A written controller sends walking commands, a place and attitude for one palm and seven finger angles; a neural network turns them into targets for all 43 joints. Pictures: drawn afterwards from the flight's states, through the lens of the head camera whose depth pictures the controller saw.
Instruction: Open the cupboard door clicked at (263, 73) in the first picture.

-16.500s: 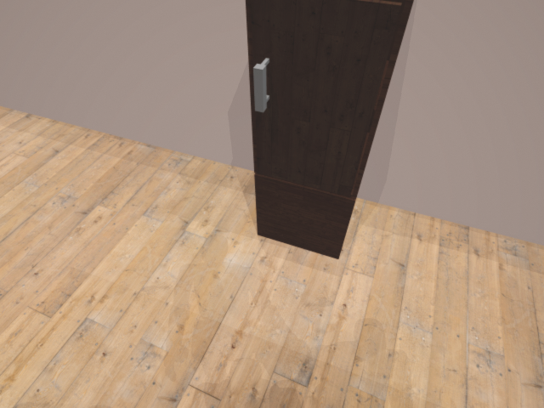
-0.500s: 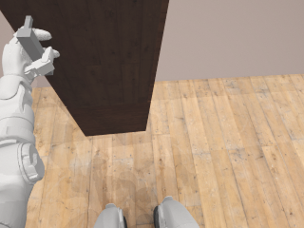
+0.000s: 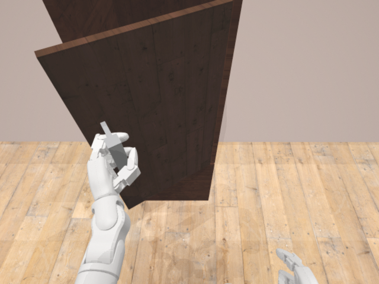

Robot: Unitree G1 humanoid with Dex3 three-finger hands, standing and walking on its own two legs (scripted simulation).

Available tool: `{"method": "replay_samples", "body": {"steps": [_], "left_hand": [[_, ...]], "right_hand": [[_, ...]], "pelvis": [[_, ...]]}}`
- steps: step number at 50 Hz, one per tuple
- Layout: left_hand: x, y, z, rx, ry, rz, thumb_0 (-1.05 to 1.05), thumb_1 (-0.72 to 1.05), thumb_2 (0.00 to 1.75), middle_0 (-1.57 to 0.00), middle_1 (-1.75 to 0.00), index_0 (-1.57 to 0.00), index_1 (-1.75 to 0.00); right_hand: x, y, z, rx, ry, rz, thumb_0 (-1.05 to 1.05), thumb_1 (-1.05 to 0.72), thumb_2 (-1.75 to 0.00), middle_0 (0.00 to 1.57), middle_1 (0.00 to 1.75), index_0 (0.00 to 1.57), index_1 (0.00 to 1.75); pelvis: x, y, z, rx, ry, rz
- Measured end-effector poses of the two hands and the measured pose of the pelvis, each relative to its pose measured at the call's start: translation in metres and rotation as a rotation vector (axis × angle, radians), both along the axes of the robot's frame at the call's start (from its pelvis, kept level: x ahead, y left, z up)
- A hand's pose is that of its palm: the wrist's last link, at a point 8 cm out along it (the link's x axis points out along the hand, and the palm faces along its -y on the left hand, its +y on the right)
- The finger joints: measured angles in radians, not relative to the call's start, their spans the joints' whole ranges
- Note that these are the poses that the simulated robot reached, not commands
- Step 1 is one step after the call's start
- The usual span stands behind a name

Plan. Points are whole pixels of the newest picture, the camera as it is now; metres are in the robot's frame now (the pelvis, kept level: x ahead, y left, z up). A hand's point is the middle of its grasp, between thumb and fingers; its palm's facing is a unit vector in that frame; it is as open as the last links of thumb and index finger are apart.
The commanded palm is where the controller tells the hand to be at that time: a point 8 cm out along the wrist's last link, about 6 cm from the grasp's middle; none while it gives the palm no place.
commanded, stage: pull the door open along its arc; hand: left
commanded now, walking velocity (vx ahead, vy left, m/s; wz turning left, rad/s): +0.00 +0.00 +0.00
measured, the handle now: (116, 150) +0.38 +0.17 +0.06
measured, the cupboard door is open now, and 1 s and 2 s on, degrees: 32 51 53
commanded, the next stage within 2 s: open thumb and fingers to let go in 0.24 s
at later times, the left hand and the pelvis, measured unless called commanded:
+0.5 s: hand (172, 195) +0.28 +0.04 +0.07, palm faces +0.43 -0.90 -0.03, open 6.6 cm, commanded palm +0.23 +0.09 +0.06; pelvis +0.00 -0.06 +0.00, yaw +5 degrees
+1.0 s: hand (167, 194) +0.28 +0.05 +0.07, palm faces +0.40 -0.92 +0.00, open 14.2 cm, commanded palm +0.23 +0.10 +0.06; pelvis -0.04 -0.04 +0.00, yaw +4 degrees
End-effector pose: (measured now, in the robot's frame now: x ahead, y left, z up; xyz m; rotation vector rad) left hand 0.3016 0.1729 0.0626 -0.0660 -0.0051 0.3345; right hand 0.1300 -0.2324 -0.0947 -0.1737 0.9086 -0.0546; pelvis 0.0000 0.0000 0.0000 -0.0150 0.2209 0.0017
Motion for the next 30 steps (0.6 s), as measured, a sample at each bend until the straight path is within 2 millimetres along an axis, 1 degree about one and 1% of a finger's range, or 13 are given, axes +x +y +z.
{"method": "replay_samples", "body": {"steps": [3,6,9,13,16,20,26,30], "left_hand": [[-0.023,-0.024,0.003,0.019,0.023,0.037,0.02,0.64,0.69,-0.33,-1.35,-0.39,-1.35],[-0.041,-0.044,0.005,0.031,0.045,0.046,0.02,0.63,0.69,-0.34,-1.35,-0.39,-1.35],[-0.053,-0.061,0.007,0.03,0.066,0.043,0.03,0.62,0.68,-0.33,-1.34,-0.38,-1.35],[-0.064,-0.077,0.009,0.05,0.082,0.019,0.03,0.62,0.67,-0.31,-1.31,-0.37,-1.34],[-0.067,-0.084,0.009,0.066,0.083,0.028,0.03,0.62,0.68,-0.31,-1.3,-0.37,-1.34],[-0.067,-0.088,0.008,0.076,0.069,0.077,0.03,0.62,0.72,-0.32,-1.31,-0.35,-1.34],[-0.067,-0.089,0.008,0.078,0.055,0.109,0.02,0.56,0.74,-0.35,-1.31,-0.35,-1.33],[-0.068,-0.089,0.008,0.08,0.049,0.103,0.02,0.44,0.7,-0.35,-1.3,-0.35,-1.31]], "right_hand": [[0.027,0.008,0.006,0.016,-0.062,0.044,0.0,-0.91,-0.9,0.2,0.3,0.2,0.29],[0.048,0.014,0.013,0.027,-0.115,0.069,0.0,-0.91,-0.9,0.2,0.3,0.2,0.3],[0.061,0.015,0.02,0.035,-0.151,0.08,0.0,-0.91,-0.9,0.2,0.3,0.2,0.3],[0.068,0.01,0.025,0.047,-0.178,0.086,0.0,-0.91,-0.9,0.2,0.3,0.2,0.3],[0.069,0.002,0.023,0.042,-0.179,0.093,0.0,-0.91,-0.9,0.2,0.3,0.2,0.3],[0.062,-0.013,0.012,0.017,-0.146,0.112,0.0,-0.91,-0.9,0.2,0.3,0.2,0.3],[0.042,-0.033,-0.004,-0.006,-0.079,0.104,0.01,-0.91,-0.9,0.2,0.3,0.2,0.3],[0.026,-0.042,-0.009,-0.013,-0.055,0.084,0.01,-0.91,-0.9,0.2,0.3,0.2,0.3]], "pelvis": [[0.001,-0.006,0.001,0.008,-0.025,0.009],[0.002,-0.013,0.002,0.014,-0.05,0.019],[0.004,-0.021,0.003,0.02,-0.071,0.026],[0.008,-0.033,0.004,0.026,-0.091,0.034],[0.008,-0.04,0.004,0.029,-0.097,0.047],[0.004,-0.049,0.0,0.036,-0.091,0.068],[-0.004,-0.058,-0.002,0.047,-0.085,0.078],[-0.01,-0.061,-0.001,0.051,-0.086,0.077]]}}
